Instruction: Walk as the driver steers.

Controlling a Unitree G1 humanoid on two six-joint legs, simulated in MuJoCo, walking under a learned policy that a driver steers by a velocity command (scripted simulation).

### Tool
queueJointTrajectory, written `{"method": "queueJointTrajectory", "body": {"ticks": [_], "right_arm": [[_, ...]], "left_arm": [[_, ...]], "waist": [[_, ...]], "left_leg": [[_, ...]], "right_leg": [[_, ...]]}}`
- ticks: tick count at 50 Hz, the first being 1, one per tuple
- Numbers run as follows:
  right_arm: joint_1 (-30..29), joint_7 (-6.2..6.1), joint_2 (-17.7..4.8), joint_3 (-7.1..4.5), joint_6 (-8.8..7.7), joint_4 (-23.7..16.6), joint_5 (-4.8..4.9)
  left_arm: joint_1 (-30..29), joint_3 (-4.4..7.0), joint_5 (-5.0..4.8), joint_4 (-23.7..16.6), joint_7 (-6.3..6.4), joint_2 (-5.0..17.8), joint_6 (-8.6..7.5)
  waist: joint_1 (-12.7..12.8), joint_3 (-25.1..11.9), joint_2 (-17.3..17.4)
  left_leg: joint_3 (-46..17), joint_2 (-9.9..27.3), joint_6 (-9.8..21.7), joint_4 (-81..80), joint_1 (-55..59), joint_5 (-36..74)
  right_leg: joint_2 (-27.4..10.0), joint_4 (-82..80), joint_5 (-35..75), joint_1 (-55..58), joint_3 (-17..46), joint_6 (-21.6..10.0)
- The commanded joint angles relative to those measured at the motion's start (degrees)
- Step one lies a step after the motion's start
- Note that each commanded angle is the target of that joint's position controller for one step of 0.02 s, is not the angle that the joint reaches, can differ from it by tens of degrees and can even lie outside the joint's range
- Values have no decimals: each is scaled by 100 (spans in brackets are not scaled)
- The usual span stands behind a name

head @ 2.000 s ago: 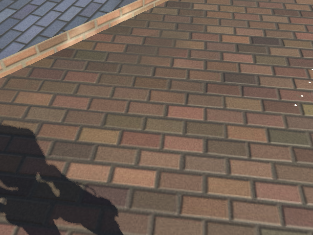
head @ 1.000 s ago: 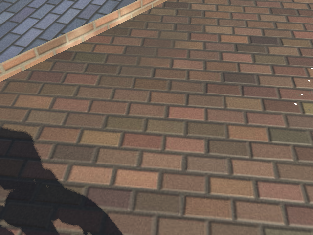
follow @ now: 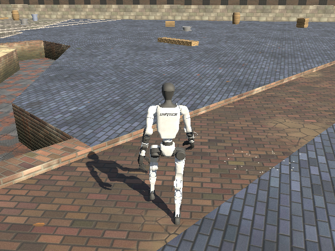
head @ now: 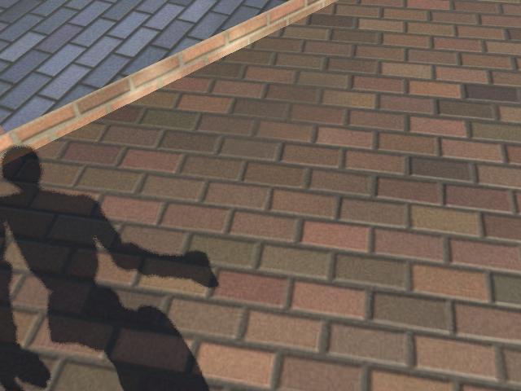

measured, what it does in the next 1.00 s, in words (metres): walks ahead: left foot, then right foot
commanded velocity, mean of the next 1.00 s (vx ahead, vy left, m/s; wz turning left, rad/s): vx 0.49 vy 0.00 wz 0.00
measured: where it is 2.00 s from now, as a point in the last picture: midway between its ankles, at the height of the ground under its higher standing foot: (305, 194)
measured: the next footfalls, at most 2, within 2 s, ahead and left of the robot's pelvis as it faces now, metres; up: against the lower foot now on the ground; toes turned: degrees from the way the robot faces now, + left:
left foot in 0.14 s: +0.28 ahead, +0.14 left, +0.00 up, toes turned +2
right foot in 0.70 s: +0.58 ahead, -0.11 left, +0.00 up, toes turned -3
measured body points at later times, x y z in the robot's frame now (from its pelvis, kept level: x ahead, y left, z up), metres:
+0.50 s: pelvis +0.29 +0.05 +0.01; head +0.30 +0.05 +0.46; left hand +0.46 +0.30 -0.10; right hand +0.28 -0.21 -0.13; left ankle +0.24 +0.13 -0.74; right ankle +0.47 -0.13 -0.67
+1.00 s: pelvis +0.57 -0.03 +0.01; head +0.58 -0.04 +0.46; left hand +0.57 +0.24 -0.12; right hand +0.71 -0.29 -0.11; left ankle +0.70 +0.16 -0.66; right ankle +0.54 -0.11 -0.74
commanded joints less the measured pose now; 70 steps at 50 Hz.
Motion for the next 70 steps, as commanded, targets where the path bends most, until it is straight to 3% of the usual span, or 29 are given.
{"method": "queueJointTrajectory", "body": {"ticks": [1, 4, 6, 7, 8, 9, 10, 12, 14, 21, 29, 32, 34, 35, 36, 37, 38, 40, 42, 48, 57, 60, 62, 63, 64, 65, 66, 67, 70], "right_arm": [[-956, 130, -205, 44, -123, -630, 30], [-652, 201, -478, -37, -179, -657, 35], [877, 148, -913, -264, -174, -238, 41], [1950, 78, -1292, -372, -148, 7, -27], [2398, 124, -1716, -433, -143, 195, -130], [2344, 129, -1108, -263, -140, 217, -107], [1763, 118, -899, -184, -168, 177, -74], [869, 146, -587, -75, -236, 32, -149], [746, 183, -391, -21, -274, 114, -194], [1450, -77, -794, -84, -214, 436, -148], [2174, -148, -934, -124, -64, 775, -48], [2061, -172, -1048, -183, 25, 787, -33], [1830, -173, -992, -153, 89, 714, -54], [1872, -177, -788, -51, 92, 585, -132], [2579, -106, -36, 166, -35, 551, -145], [2352, -92, -425, 95, -176, 611, -49], [1830, -72, -842, -21, -256, 444, 109], [1313, -152, -825, -54, -246, 338, 25], [1515, -173, -619, -73, -90, 386, -25], [717, -184, -476, -87, 28, 98, -113], [-733, 54, -357, 32, -94, -379, -22], [-587, 140, -536, -11, -143, -424, -13], [458, 117, -845, -184, -156, -135, -39], [1500, 63, -1161, -325, -155, 153, -83], [2262, 13, -1716, -458, -132, 283, -214], [2336, 27, -1443, -354, -117, 302, -159], [1955, 20, -1098, -240, -139, 268, -115], [1504, 2, -884, -174, -152, 169, -119], [757, 42, -451, -55, -234, 180, -235]], "left_arm": [[336, 183, -65, -115, 40, 978, -6], [195, 256, -46, -172, 40, 1149, 40], [-16, 272, 9, -255, 27, 1206, 119], [-42, 189, 74, -406, 12, 1034, 121], [848, -69, 14, -424, -81, 78, -12], [444, 51, -153, -373, -128, 607, -198], [-255, 158, -294, -664, -131, 986, -288], [-778, 214, -168, -794, -21, 987, -278], [-461, 227, -101, -742, -2, 731, -95], [-1646, 288, 6, -1210, 2, 727, 25], [-2995, 193, -92, -1674, -204, 668, -80], [-2795, 250, -104, -1726, -286, 877, -140], [-1534, 458, -87, -1359, -260, 1234, -158], [-426, 599, -27, -1094, -212, 1659, -155], [157, 719, 16, -933, -218, 2158, -105], [125, 548, -9, -959, -242, 1635, -120], [-387, 457, -35, -1046, -239, 1362, -139], [-1266, 337, 29, -1237, -257, 1014, -143], [-1395, 283, 93, -1189, -279, 829, -171], [-814, 343, 40, -937, -94, 1126, -154], [-66, 378, -62, -632, -4, 1231, 25], [-174, 440, -84, -622, 26, 1339, 101], [-430, 443, -80, -692, 27, 1360, 156], [-407, 358, -34, -769, 19, 1160, 165], [142, 189, 10, -883, -18, 582, 87], [211, 135, -71, -800, -44, 489, -54], [-244, 303, -250, -901, -61, 1077, -138], [-642, 327, -295, -1020, -45, 1164, -162], [-613, 404, -189, -962, 26, 895, 63]], "waist": [[-33, 827, -596], [-385, 461, -802], [-1210, -546, -930], [-1574, -1326, -464], [-1035, -2475, 1252], [-1239, -2380, 930], [-1115, -1263, 797], [-699, -437, -114], [-359, -384, 93], [-500, 227, 30], [-920, 488, 106], [-688, 332, 235], [-25, -421, 229], [341, -1270, -224], [50, -2027, -1737], [181, -2178, -1470], [81, -1351, -1182], [-253, -483, -540], [-534, -334, -771], [-442, 48, -513], [-22, 492, -566], [-247, 355, -680], [-851, -287, -727], [-1245, -996, -510], [-1154, -1879, 676], [-1163, -2389, 1302], [-1160, -1583, 834], [-1015, -966, 518], [-492, -241, 403]], "left_leg": [[122, -188, 132, -568, -97, 100], [224, -447, 410, -842, 644, -428], [475, -842, 696, -843, 2690, -552], [-606, 81, 1043, -673, 4587, -639], [-3726, 1614, 2073, -1476, 6571, -2185], [-4531, 1574, 1896, -2282, 6432, -2670], [-3571, 1389, 1564, -2361, 5580, -2325], [-2131, 994, 1298, -2620, 3713, -791], [-1510, 699, 1237, -2920, 3005, -492], [-800, 564, 1235, -3460, 2907, -532], [-432, 727, 1001, -3089, 3906, -423], [-502, 935, 862, -2618, 4332, 322], [-161, 548, 638, -1143, 4118, 2034], [122, 211, 426, 533, 3090, 1169], [216, -870, -16, 2763, 635, -1938], [-714, -844, 97, 3541, -31, -3480], [-702, -511, 219, 3767, -487, -3106], [-446, 22, 233, 3179, -123, -2115], [-455, 241, 203, 2740, 502, -1703], [-344, 295, -97, 1236, -196, -511], [-67, -79, 17, -802, -140, 96], [-4, -220, 235, -1029, 326, -480], [312, -591, 463, -1163, 1899, -603], [-39, -277, 698, -972, 3599, -469], [-2364, 1238, 1428, -1151, 5877, -1131], [-4177, 1823, 1765, -2076, 6303, -1672], [-3471, 1647, 1449, -2167, 5644, -1924], [-2554, 1456, 1199, -2271, 4793, -1684], [-1095, 894, 860, -2925, 3076, -1095]], "right_leg": [[-1635, -206, 2266, -360, 599, -742], [-1781, 497, 3892, 118, 500, -603], [-1494, 2304, 5447, -145, 250, -403], [-1207, 4087, 3974, -1524, 120, -231], [2, 6321, -531, -3670, 332, 87], [-63, 7011, -1464, -4357, 1187, -39], [-376, 7141, -1126, -4851, 996, -133], [-911, 6482, -201, -4303, 792, -143], [-1139, 6013, 64, -3656, 845, -134], [-1216, 4002, 1625, -4594, 645, 215], [-842, 2179, 2034, -4439, 378, 136], [-707, 1943, 1374, -4001, 303, -88], [-333, 1806, 1273, -2238, -18, -338], [-1091, 1996, 1384, -491, 824, -686], [-2451, 1454, 287, 1635, 3562, -1620], [-2528, 773, -224, 1685, 4519, -1554], [-2357, 731, -164, 991, 3646, -1243], [-1921, 415, 774, -653, 2338, -998], [-1607, 82, 1138, -1383, 1726, -924], [-1553, -295, 1905, -1291, 1095, -1026], [-1705, -83, 1853, -343, 689, -838], [-1884, 354, 2602, -1, 700, -706], [-1610, 1567, 4299, -154, 437, -515], [-1288, 2917, 3876, -1027, 280, -337], [-436, 5211, 1524, -3281, 8, 51], [33, 6368, -1624, -4261, 809, 95], [-312, 6836, -1447, -4784, 1162, -7], [-643, 6709, -935, -4833, 981, -77], [-1123, 5860, 55, -3962, 954, -72]]}}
